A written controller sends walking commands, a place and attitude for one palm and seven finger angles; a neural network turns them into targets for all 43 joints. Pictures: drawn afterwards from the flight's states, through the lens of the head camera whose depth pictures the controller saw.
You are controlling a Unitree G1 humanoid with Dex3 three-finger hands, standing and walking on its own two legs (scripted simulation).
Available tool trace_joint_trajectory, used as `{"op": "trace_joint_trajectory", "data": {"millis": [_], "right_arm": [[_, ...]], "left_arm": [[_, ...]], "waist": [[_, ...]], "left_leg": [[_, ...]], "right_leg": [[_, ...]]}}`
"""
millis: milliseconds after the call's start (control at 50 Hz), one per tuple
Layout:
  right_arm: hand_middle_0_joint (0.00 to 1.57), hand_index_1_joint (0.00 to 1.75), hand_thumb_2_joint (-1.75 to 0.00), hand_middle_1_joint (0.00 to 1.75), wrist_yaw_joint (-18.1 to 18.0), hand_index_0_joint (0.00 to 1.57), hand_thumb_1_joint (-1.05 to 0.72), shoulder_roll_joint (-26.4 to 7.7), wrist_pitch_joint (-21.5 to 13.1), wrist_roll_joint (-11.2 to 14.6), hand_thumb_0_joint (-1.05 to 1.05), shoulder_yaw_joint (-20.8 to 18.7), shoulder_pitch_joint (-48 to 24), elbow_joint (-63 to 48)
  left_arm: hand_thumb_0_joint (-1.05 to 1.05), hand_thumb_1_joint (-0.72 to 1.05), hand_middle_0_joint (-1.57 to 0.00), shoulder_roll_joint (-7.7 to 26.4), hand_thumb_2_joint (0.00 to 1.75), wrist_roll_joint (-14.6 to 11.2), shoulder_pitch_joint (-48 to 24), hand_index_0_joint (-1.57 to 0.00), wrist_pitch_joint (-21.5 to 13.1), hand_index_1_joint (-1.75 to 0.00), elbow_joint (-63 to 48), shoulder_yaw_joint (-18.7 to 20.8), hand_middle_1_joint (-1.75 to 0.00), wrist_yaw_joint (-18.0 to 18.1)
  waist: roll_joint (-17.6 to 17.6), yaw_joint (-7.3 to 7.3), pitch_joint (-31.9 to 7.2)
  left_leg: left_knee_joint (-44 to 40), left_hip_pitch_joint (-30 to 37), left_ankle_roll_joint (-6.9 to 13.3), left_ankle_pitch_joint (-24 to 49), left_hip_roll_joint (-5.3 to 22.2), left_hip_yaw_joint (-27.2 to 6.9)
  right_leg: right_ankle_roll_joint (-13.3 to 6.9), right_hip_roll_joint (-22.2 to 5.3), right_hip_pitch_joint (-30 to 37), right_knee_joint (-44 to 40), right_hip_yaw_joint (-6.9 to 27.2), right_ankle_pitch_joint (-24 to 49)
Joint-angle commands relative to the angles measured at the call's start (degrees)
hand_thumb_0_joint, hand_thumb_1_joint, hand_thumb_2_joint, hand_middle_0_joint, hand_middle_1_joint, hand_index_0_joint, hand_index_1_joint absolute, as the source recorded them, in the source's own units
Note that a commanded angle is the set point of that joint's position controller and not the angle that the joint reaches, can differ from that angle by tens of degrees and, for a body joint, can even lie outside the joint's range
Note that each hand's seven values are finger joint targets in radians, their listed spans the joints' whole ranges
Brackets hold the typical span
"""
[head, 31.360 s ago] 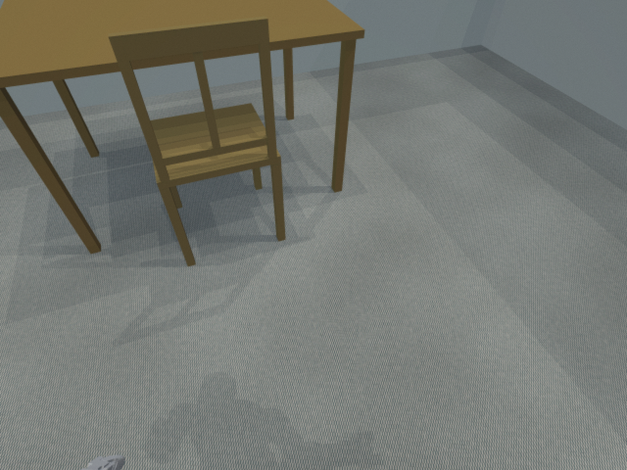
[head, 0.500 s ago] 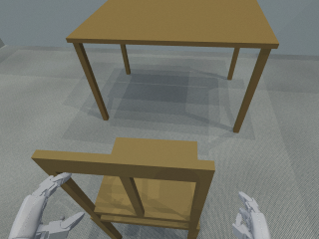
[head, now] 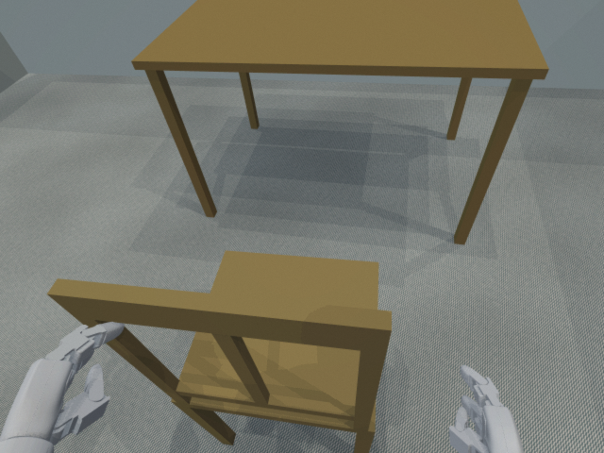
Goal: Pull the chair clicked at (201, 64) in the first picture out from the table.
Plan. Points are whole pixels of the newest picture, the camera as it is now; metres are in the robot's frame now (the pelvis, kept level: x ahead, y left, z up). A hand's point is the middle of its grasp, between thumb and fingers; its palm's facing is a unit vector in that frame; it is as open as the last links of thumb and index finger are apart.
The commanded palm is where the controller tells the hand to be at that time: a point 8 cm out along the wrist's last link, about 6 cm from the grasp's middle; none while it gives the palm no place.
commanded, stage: draw the hand back to the body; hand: left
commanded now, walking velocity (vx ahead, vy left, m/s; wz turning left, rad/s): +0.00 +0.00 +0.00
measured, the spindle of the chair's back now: (246, 369) +0.24 +0.14 -0.09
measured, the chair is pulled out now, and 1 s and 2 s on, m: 0.65 0.65 0.65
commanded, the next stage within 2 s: step back with the hand held close in 0.06 s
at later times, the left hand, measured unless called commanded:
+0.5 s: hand (60, 396) +0.13 +0.27 +0.11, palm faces +0.16 -0.78 -0.60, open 6.5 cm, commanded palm +0.08 +0.31 +0.18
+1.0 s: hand out of the picture +0.07 +0.31 +0.17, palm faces +0.43 -0.74 -0.52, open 7.4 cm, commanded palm +0.01 +0.34 +0.18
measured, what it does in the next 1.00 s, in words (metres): walks backwards: right foot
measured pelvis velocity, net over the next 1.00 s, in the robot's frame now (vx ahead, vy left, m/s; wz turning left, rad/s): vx -0.14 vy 0.05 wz -0.02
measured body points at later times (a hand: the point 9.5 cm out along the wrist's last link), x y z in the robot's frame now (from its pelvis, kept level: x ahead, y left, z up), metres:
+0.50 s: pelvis -0.06 +0.01 +0.00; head +0.01 +0.00 +0.44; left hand +0.12 +0.30 +0.14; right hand +0.14 -0.22 -0.09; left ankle -0.04 +0.16 -0.73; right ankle -0.01 -0.10 -0.73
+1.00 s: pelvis -0.14 +0.05 +0.00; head -0.10 +0.06 +0.44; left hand +0.04 +0.35 +0.20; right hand +0.01 -0.19 -0.09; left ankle -0.06 +0.16 -0.73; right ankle -0.16 -0.10 -0.74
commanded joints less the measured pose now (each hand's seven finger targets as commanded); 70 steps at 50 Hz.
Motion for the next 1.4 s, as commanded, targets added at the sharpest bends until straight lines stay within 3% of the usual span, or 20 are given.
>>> {"op": "trace_joint_trajectory", "data": {"millis": [0, 160, 180, 200, 420, 540, 620, 680, 720, 780, 800, 920, 980, 1060, 1120, 1180, 1200, 1300, 1360, 1380], "right_arm": [[0.2, 0.3, -0.9, 0.3, -0.3, 0.2, -0.9, -4.3, -3.3, -0.2, 0.0, -1.4, -5.0, -8.7], [0.2, 0.3, -0.9, 0.3, -0.4, 0.2, -0.9, -4.3, -3.3, -0.3, 0.0, -1.0, -5.3, -8.6], [0.2, 0.3, -0.9, 0.3, -0.8, 0.2, -0.9, -6.6, 0.8, 1.9, 0.0, -2.8, -2.1, -13.0], [0.2, 0.3, -0.9, 0.3, -0.7, 0.2, -0.9, -5.2, 2.6, 1.8, 0.0, -2.8, -2.9, -13.1], [0.2, 0.3, -0.9, 0.3, -0.8, 0.2, -0.9, -4.6, 8.8, 1.5, 0.0, -4.1, -6.3, -17.2], [0.2, 0.3, -0.9, 0.3, -0.4, 0.2, -0.9, -3.9, 9.2, 0.2, 0.0, -5.1, -3.7, -13.6], [0.2, 0.3, -0.9, 0.3, 0.5, 0.2, -0.9, -4.4, 10.9, 0.2, 0.0, -6.1, -3.7, -10.9], [0.2, 0.3, -0.9, 0.3, 0.6, 0.2, -0.9, -3.9, 11.6, -0.4, 0.0, -4.4, -4.4, -12.3], [0.2, 0.3, -0.9, 0.3, -0.2, 0.2, -0.9, -5.3, 11.5, -0.3, 0.0, -4.4, -5.8, -13.7], [0.2, 0.3, -0.9, 0.3, -0.4, 0.2, -0.9, -5.8, 9.5, -1.2, 0.0, -3.6, -5.1, -17.0], [0.2, 0.3, -0.9, 0.3, -0.5, 0.2, -0.9, -5.2, 9.0, -1.5, 0.0, -4.3, -4.9, -17.0], [0.2, 0.3, -0.9, 0.3, 0.3, 0.2, -0.9, -4.9, 5.6, -2.0, 0.0, -4.6, -1.2, -12.5], [0.2, 0.3, -0.9, 0.3, 0.9, 0.2, -0.9, -5.8, 5.0, -2.2, 0.0, -4.9, -0.4, -11.2], [0.2, 0.3, -0.9, 0.3, 1.4, 0.2, -0.9, -5.7, 6.0, -1.8, 0.0, -5.6, -3.1, -12.8], [0.2, 0.3, -0.9, 0.3, 0.9, 0.2, -0.9, -5.0, 7.0, -1.5, 0.0, -5.7, -4.0, -13.1], [0.2, 0.3, -0.9, 0.3, 1.2, 0.2, -0.9, -3.5, 8.5, -1.2, 0.0, -6.0, -2.4, -12.3], [0.2, 0.3, -0.9, 0.3, 1.5, 0.2, -0.9, -2.8, 9.4, -1.5, 0.0, -5.4, -2.7, -11.4], [0.2, 0.3, -0.9, 0.3, 0.0, 0.2, -0.9, -3.2, 8.1, -1.7, 0.0, -3.9, -3.4, -11.8], [0.2, 0.3, -0.9, 0.3, 0.4, 0.2, -0.9, -5.2, 5.9, -1.2, 0.0, -5.2, -3.0, -12.5], [0.2, 0.3, -0.9, 0.3, 0.7, 0.2, -0.9, -4.2, 5.8, -1.0, 0.0, -4.5, -3.4, -12.4]], "left_arm": [[0.0, 0.9, -0.2, 14.9, 0.9, 0.4, -16.6, -0.2, -14.9, -0.3, -31.2, 22.2, -0.3, 6.5], [0.0, 0.9, -0.2, 13.7, 0.9, 0.4, -17.4, -0.2, -15.3, -0.3, -31.0, 21.1, -0.3, 6.2], [0.0, 0.9, -0.2, 22.0, 0.9, -2.2, -26.3, -0.2, -17.4, -0.3, -28.4, 26.9, -0.3, 4.4], [0.0, 0.9, -0.2, 16.8, 0.9, -2.0, -23.6, -0.2, -16.9, -0.3, -25.1, 23.4, -0.3, 3.4], [0.0, 0.9, -0.2, 18.1, 0.9, -2.3, -6.9, -0.2, -20.4, -0.3, -34.4, 27.2, -0.3, 4.8], [0.0, 0.9, -0.2, 7.5, 0.9, -1.2, 1.3, -0.2, -22.2, -0.3, -14.3, 27.3, -0.3, 4.9], [0.0, 0.9, -0.2, 4.2, 0.9, -0.5, -2.6, -0.2, -20.9, -0.3, -5.9, 22.6, -0.3, 4.7], [0.0, 0.9, -0.2, 4.8, 0.9, 0.3, -7.5, -0.2, -20.4, -0.3, -10.1, 21.0, -0.3, 4.5], [0.0, 0.9, -0.2, 8.8, 0.9, 1.0, -10.0, -0.2, -21.0, -0.3, -16.1, 23.4, -0.3, 5.1], [0.0, 0.9, -0.2, 7.9, 0.9, 2.8, -11.9, -0.2, -23.7, -0.3, -25.8, 24.0, -0.3, 5.5], [0.0, 0.9, -0.2, 9.3, 0.9, 3.2, -13.3, -0.2, -24.6, -0.3, -27.6, 25.1, -0.3, 5.6], [0.0, 0.9, -0.2, 8.2, 0.9, 0.9, -2.5, -0.2, -27.5, -0.3, -21.6, 27.5, -0.3, 3.6], [0.0, 0.9, -0.2, 6.0, 0.9, 0.1, -5.7, -0.2, -28.4, -0.3, -22.2, 24.2, -0.3, 2.5], [0.0, 0.9, -0.2, 6.9, 0.9, -1.4, -0.5, -0.2, -27.2, -0.3, -23.7, 25.5, -0.3, 2.1], [0.0, 0.9, -0.2, 10.9, 0.9, -1.3, -1.0, -0.2, -27.6, -0.3, -23.5, 29.3, -0.3, 2.5], [0.0, 0.9, -0.2, 10.8, 0.9, -1.7, -3.3, -0.2, -26.6, -0.3, -20.5, 27.9, -0.3, 3.5], [0.0, 0.9, -0.2, 9.6, 0.9, -1.4, -4.1, -0.2, -24.9, -0.3, -18.8, 27.2, -0.3, 4.2], [0.0, 0.9, -0.2, 7.8, 0.9, -0.1, -7.2, -0.2, -24.9, -0.3, -16.7, 25.3, -0.3, 4.9], [0.0, 0.9, -0.2, 6.9, 0.9, 1.1, -7.2, -0.2, -26.6, -0.3, -21.5, 23.5, -0.3, 4.7], [0.0, 0.9, -0.2, 6.6, 0.9, 0.9, -4.6, -0.2, -26.4, -0.3, -18.7, 23.8, -0.3, 4.4]], "waist": [[4.3, -0.63, -16.7], [6.3, -0.73, -15.1], [-0.9, -2.8, -3.9], [-2.5, -3.26, -6.1], [6.9, -2.17, -19.1], [-3.8, -3.85, -11.5], [-15.2, -5.14, -6.2], [-19.0, -5.34, -5.4], [-12.9, -4.99, -3.3], [13.2, -4.83, -3.1], [13.8, -4.59, -3.1], [7.9, -4.13, -5.7], [3.7, -4.25, -14.9], [5.2, -3.67, -15.8], [-0.4, -3.86, -11.7], [-18.4, -4.72, -9.5], [-19.6, -5.17, -10.6], [-10.1, -5.94, -4.9], [-3.0, -4.36, -4.9], [3.7, -4.94, -6.5]], "left_leg": [[-2.1, 1.9, 3.6, 25.5, -0.4, 1.7], [-3.0, 1.2, 3.5, 22.4, -0.4, 1.5], [-3.2, -2.2, 3.5, 21.5, 1.2, 0.0], [-2.9, -1.2, 3.1, 19.4, 1.4, 0.2], [-5.5, -1.8, 3.9, 26.9, 4.1, -2.7], [-4.3, -10.4, 3.8, 4.9, 3.4, -1.2], [12.5, -5.5, 3.4, -3.9, -1.4, 1.8], [8.3, -7.7, 4.5, -4.1, 0.3, 0.7], [-2.7, -11.2, 5.9, -6.4, 3.0, -2.7], [-22.8, -34.7, 10.3, -24.1, 12.2, -13.9], [-21.9, -37.3, 11.1, -20.5, 13.2, -13.8], [-9.6, -20.3, 8.0, 2.5, 8.7, -9.2], [-3.2, -5.0, 6.0, 28.3, 7.7, -6.3], [-7.6, -8.0, 7.6, 15.5, 10.8, -7.2], [-6.3, -17.3, 6.5, -2.0, 8.3, -6.4], [28.6, -7.5, 1.0, -4.3, -2.9, 2.0], [34.2, -9.1, 1.7, -2.9, -2.6, 0.4], [-1.7, -8.2, 4.2, -3.4, -1.1, 2.3], [-10.4, -10.0, 6.1, 8.0, 5.0, -4.2], [-13.8, -13.1, 6.1, -1.5, 6.1, -5.6]], "right_leg": [[0.0, -3.4, 7.7, -3.1, 2.5, 24.4], [-0.2, -3.3, 6.7, -3.9, 2.8, 20.6], [-0.8, -5.1, 0.5, -7.0, 9.6, 26.4], [-0.9, -6.8, 2.3, -7.5, 8.7, 28.6], [0.2, -5.7, 11.8, -0.9, 6.5, 28.3], [-0.1, -7.2, 2.3, -7.1, 8.3, 10.9], [-4.0, -13.8, -17.6, -19.4, 14.9, -11.9], [-3.1, -13.2, -17.8, -16.4, 10.0, -13.2], [-1.1, -9.0, -15.1, -12.6, 9.2, -14.9], [2.3, -0.4, 4.6, 12.0, 4.7, -4.8], [2.4, -0.4, 7.3, 17.1, 5.1, 0.0], [1.2, -0.3, 1.4, -2.6, 4.4, 3.6], [1.3, -0.3, 0.4, -4.7, 4.8, 15.9], [1.3, 0.5, -1.7, 0.3, 4.9, -1.3], [0.3, -1.5, -0.2, -3.6, 6.8, 0.9], [-9.2, -18.6, -23.4, -21.4, 24.8, -18.5], [-10.2, -20.5, -21.5, -21.1, 23.7, -13.1], [-2.1, -9.7, -10.6, -12.8, 12.3, -8.7], [1.3, -4.0, -1.7, -6.7, 9.9, 4.3], [1.7, -3.9, 0.0, -5.2, 8.4, -2.4]]}}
